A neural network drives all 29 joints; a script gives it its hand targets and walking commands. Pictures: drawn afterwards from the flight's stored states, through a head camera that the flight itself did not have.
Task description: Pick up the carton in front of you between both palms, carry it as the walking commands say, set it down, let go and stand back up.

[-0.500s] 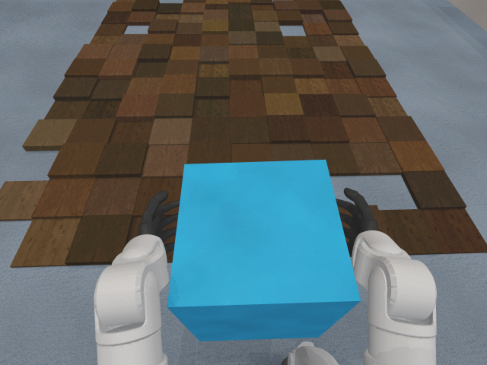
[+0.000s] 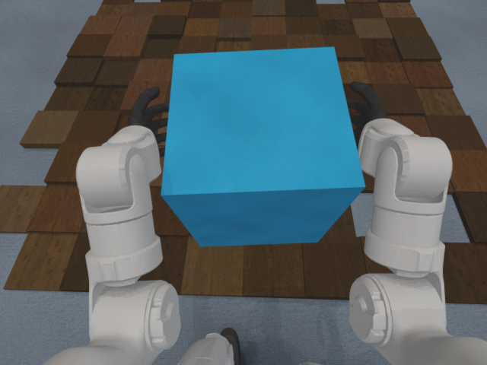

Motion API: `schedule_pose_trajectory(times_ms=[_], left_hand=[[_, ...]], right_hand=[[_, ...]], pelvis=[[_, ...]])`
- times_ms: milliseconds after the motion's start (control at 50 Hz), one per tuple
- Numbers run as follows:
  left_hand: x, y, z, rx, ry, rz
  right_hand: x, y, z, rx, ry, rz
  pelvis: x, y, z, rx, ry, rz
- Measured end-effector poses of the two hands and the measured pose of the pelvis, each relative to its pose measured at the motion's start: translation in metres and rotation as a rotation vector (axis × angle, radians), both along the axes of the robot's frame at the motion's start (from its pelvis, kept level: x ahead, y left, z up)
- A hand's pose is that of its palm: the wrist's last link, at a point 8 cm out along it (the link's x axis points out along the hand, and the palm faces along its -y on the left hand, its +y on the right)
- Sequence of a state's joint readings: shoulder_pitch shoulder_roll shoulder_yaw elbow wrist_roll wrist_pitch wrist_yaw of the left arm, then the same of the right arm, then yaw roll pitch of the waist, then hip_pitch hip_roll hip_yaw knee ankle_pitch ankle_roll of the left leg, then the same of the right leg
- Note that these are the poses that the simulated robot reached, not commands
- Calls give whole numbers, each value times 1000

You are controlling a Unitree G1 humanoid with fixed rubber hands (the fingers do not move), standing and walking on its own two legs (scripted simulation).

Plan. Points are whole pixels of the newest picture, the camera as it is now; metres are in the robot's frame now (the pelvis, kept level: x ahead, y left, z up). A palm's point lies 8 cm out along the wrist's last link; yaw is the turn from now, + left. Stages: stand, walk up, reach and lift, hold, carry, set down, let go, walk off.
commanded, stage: carry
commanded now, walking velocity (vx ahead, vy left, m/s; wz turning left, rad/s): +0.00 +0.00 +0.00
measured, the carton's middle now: (256, 162) +0.39 +0.00 +0.08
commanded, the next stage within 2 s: none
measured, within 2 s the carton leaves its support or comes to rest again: neither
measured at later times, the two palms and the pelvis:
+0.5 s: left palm (185, 89) +0.51 +0.12 +0.13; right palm (367, 94) +0.51 -0.18 +0.12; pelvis +0.13 -0.02 +0.02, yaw +0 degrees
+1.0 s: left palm (206, 67) +0.57 +0.09 +0.12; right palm (376, 71) +0.57 -0.21 +0.11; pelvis +0.21 -0.05 +0.01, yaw +0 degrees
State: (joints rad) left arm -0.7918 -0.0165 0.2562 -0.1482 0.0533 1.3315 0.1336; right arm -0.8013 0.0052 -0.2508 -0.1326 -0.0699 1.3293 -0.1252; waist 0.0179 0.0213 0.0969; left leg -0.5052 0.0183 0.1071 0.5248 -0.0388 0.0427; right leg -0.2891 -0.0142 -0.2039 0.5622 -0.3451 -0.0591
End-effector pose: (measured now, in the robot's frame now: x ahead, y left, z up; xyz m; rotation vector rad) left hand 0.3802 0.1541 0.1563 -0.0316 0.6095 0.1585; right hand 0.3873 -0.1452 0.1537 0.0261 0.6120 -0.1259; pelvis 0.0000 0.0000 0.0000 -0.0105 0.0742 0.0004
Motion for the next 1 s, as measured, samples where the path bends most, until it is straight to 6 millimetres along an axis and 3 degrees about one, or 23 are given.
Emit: schedule_pose_trajectory(times_ms=[100, 240, 400, 580, 780, 880, 1000], left_hand=[[58, 3, -9, -23, 57, -24], [98, -5, -15, -34, 78, -2], [121, -20, -18, -47, 59, 3], [138, -45, -36, -7, 122, 1], [175, -45, -47, -24, 100, -22], [189, -54, -42, -4, 112, -44], [192, -66, -32, 7, 96, -25]], right_hand=[[48, 3, -6, -31, 57, -17], [85, -5, -21, 28, 78, -48], [107, -21, -23, 52, 59, -73], [128, -45, -46, 31, 124, -34], [164, -46, -44, -10, 101, -39], [170, -55, -47, -8, 114, -44], [179, -66, -40, 12, 98, -31]], pelvis=[[39, 4, -2, 24, 16, -6], [76, 2, 4, 16, 54, -4], [113, -8, 15, 24, 70, -5], [146, -31, 17, 55, 61, -20], [191, -35, 10, 57, 19, -23], [197, -38, 15, 37, 16, -10], [212, -53, 14, 16, -14, -3]])
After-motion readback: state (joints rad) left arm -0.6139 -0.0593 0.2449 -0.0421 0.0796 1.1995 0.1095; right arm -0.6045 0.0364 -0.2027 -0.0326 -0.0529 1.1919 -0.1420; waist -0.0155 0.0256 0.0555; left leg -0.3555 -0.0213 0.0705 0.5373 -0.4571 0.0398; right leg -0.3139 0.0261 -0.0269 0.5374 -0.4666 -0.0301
